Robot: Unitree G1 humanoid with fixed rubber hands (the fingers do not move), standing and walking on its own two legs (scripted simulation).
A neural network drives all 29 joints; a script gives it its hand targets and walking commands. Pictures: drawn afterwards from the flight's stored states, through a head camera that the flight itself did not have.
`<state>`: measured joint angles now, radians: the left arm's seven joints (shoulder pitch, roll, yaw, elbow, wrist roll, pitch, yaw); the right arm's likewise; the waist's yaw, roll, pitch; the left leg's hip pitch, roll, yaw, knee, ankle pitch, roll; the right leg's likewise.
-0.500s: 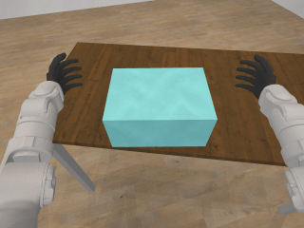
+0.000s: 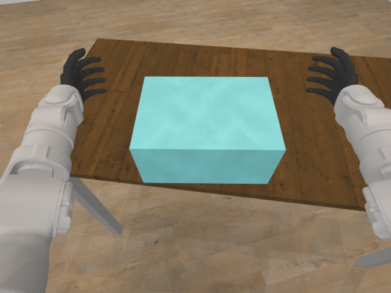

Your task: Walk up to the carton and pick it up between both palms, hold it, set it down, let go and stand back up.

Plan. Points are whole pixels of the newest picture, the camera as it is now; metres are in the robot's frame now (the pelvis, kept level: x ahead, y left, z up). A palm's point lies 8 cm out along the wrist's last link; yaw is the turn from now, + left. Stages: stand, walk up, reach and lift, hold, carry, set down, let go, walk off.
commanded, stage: reach and lift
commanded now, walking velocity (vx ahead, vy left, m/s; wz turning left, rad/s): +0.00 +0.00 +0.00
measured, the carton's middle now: (205, 129) +0.48 +0.04 +0.02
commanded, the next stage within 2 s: none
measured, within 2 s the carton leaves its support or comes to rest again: neither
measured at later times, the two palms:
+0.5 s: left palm (93, 122) +0.44 +0.28 +0.07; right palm (314, 123) +0.47 -0.19 +0.08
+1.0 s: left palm (111, 126) +0.44 +0.25 +0.06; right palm (295, 122) +0.47 -0.15 +0.07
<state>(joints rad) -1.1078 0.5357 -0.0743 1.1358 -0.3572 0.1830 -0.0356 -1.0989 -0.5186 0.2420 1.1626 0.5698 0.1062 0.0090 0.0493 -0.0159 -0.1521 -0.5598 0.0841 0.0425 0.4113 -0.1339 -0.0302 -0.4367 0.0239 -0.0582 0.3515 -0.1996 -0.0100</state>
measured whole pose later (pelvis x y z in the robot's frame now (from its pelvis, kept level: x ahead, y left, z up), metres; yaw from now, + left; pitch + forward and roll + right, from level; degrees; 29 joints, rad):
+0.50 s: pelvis -0.02 +0.01 -0.02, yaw -1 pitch +27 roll -2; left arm -1.09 0.44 -0.13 1.37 -0.38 -0.17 -0.01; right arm -1.04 -0.41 0.22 1.30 0.51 -0.16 0.01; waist 0.05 -0.02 -0.27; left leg -0.85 0.09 0.04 0.53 -0.15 -0.02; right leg -0.74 0.02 -0.06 0.50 -0.22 0.00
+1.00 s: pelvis -0.02 +0.00 -0.02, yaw -1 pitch +26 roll -2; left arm -1.12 0.35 -0.09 1.42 -0.32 -0.22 0.01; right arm -1.08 -0.32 0.16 1.33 0.43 -0.18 -0.01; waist 0.06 -0.04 -0.25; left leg -0.83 0.09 0.04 0.53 -0.14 -0.03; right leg -0.74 0.02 -0.05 0.52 -0.24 -0.01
